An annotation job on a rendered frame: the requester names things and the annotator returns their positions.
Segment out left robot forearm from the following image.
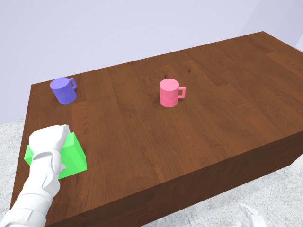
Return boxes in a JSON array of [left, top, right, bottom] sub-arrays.
[[0, 149, 61, 227]]

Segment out sponge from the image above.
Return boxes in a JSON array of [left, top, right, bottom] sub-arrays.
[[24, 132, 87, 180]]

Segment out right robot hand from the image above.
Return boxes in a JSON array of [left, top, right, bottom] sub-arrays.
[[233, 203, 267, 227]]

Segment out table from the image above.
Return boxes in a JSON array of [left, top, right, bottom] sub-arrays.
[[10, 31, 303, 227]]

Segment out left robot hand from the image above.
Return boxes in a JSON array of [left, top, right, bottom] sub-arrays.
[[29, 124, 71, 171]]

